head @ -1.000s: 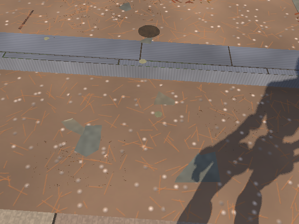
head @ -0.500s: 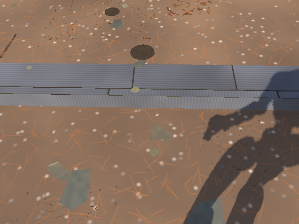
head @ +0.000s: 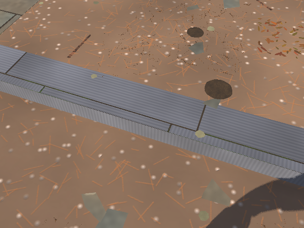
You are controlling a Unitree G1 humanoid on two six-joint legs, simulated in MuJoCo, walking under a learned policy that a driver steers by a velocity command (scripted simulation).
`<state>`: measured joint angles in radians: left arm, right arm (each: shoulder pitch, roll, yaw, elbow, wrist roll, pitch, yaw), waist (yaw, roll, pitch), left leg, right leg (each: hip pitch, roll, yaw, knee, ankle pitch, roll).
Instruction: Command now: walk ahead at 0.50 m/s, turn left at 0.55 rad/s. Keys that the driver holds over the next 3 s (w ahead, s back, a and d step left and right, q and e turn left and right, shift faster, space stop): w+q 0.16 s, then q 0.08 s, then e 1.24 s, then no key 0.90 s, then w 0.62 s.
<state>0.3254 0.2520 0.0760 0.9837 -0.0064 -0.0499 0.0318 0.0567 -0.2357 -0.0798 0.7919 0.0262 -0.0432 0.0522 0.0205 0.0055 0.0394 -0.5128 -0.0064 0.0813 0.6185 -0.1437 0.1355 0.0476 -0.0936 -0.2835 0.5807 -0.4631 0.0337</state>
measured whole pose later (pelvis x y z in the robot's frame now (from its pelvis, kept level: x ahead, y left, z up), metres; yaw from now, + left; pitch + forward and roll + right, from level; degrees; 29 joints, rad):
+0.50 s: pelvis +0.26 +0.00 +0.01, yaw +9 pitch +2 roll +0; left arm 0.08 0.26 0.05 0.81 0.03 -0.11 -0.03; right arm 0.23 -0.27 -0.06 0.82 -0.01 -0.05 -0.02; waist -0.03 0.00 0.03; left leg -0.21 -0.10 -0.09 0.80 -0.48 0.03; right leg -0.48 0.04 -0.01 0.50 -0.06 -0.05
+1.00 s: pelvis +0.31 +0.04 +0.03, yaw -7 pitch +2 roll -1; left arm 0.18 0.34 0.10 0.73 -0.01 0.03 0.02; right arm 0.20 -0.26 -0.06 0.74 -0.02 -0.01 -0.05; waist -0.01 -0.05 0.01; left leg -0.27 0.02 0.00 0.45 -0.22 0.01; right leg -0.59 0.09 0.10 1.09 -0.40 0.05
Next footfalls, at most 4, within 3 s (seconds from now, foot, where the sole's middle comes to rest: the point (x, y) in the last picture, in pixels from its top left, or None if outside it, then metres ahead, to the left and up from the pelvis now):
0.44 right None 0.44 -0.07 -0.75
0.84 left None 0.38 0.15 -0.75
1.28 right None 0.32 -0.12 -0.75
1.72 left None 0.42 0.09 -0.75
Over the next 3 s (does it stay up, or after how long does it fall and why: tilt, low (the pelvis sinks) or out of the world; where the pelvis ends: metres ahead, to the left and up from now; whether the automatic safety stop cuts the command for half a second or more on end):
stays up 0.49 -0.08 0.02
